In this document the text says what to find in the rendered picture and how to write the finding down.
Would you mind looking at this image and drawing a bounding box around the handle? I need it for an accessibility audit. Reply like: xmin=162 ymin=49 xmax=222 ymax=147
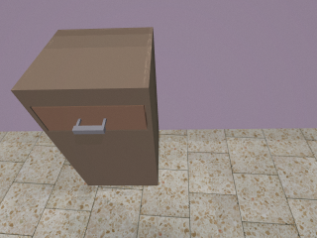
xmin=72 ymin=118 xmax=107 ymax=135

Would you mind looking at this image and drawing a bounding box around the drawer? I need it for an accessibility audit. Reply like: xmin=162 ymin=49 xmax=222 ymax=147
xmin=32 ymin=105 xmax=148 ymax=131

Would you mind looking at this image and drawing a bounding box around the cabinet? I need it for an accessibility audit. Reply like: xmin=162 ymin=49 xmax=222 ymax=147
xmin=11 ymin=27 xmax=159 ymax=185

